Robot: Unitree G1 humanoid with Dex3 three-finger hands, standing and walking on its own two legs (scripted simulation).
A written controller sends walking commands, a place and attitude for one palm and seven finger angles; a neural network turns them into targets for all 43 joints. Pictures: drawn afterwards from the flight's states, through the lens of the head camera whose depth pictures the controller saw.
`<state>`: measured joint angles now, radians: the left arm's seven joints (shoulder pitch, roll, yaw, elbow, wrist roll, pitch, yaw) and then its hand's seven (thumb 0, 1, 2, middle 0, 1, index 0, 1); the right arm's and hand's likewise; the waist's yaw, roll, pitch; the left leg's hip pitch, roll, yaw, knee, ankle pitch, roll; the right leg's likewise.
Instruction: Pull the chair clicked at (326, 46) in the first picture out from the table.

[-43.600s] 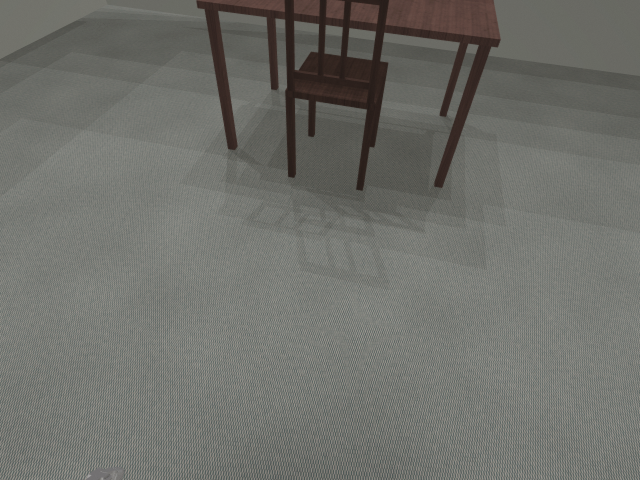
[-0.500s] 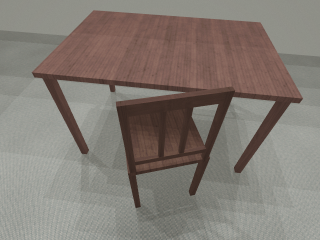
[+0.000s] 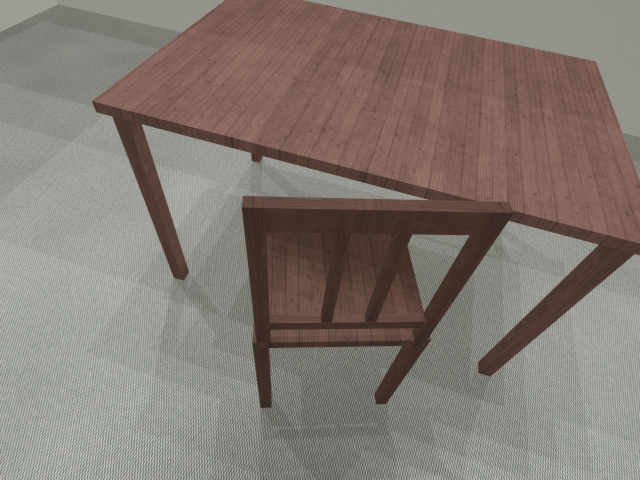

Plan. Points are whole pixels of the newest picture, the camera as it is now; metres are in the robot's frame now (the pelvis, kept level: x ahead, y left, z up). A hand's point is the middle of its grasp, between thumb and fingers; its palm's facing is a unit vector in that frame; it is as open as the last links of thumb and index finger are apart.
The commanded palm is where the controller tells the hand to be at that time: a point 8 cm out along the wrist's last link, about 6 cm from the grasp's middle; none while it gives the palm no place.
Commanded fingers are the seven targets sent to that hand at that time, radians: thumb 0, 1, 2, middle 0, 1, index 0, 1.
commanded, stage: shuffle to correct the standing spot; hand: left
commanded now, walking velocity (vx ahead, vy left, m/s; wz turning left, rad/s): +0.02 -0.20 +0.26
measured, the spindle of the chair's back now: (333, 280) +0.44 -0.01 -0.08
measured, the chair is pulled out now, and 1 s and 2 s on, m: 0.14 0.14 0.14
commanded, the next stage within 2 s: come to a stop and stand still in 0.30 s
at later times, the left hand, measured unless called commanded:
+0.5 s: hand out of the picture +0.00 +0.04 -0.18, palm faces +0.13 -0.98 -0.13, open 7.4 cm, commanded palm none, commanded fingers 0.00 0.90 0.90 -0.20 -0.30 -0.20 -0.30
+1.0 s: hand out of the picture -0.02 +0.03 -0.15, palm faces +0.18 -0.95 -0.26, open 7.4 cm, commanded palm none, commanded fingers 0.00 0.90 0.90 -0.20 -0.30 -0.20 -0.30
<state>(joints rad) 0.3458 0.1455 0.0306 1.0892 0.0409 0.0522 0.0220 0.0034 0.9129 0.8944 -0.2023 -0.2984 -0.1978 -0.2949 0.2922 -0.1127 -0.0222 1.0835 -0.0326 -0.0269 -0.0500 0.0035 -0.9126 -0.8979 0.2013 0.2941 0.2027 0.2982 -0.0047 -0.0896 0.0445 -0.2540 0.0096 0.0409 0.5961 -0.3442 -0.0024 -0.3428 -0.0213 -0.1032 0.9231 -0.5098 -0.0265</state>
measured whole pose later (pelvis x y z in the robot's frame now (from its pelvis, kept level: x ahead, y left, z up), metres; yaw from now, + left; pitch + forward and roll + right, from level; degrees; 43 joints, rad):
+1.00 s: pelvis +0.01 -0.15 +0.02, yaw +6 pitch -1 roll +3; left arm 0.32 0.18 0.03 1.06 0.04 0.01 0.04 0.00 0.91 0.89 -0.21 -0.30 -0.20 -0.30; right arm 0.22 -0.16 -0.03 1.07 -0.01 0.04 -0.01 0.00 -0.92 -0.90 0.20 0.29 0.20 0.30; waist 0.05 -0.03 0.03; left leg -0.25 -0.01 0.03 0.64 -0.36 -0.01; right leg -0.22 -0.01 -0.04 0.45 -0.22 -0.07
